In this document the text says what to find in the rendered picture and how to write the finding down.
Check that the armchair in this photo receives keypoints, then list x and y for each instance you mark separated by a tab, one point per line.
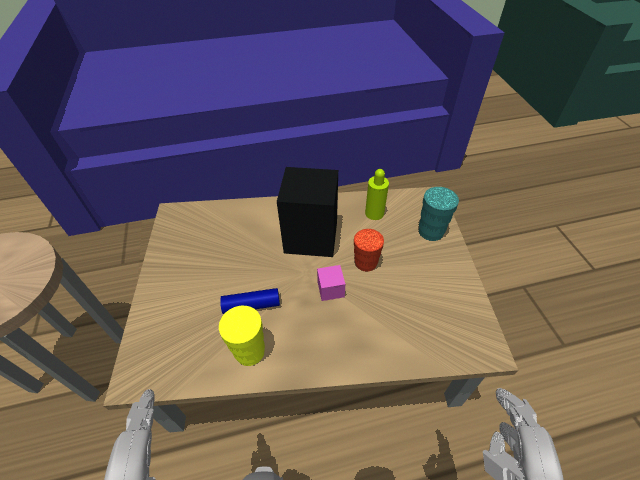
572	60

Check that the right robot hand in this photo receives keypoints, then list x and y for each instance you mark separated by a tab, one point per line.
535	456

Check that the stool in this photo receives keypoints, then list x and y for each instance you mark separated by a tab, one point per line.
30	273

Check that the left robot hand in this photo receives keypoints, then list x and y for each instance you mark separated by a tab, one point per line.
131	454

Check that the coffee table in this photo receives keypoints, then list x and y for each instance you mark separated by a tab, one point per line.
422	315

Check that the sofa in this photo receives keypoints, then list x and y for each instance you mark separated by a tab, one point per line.
110	107

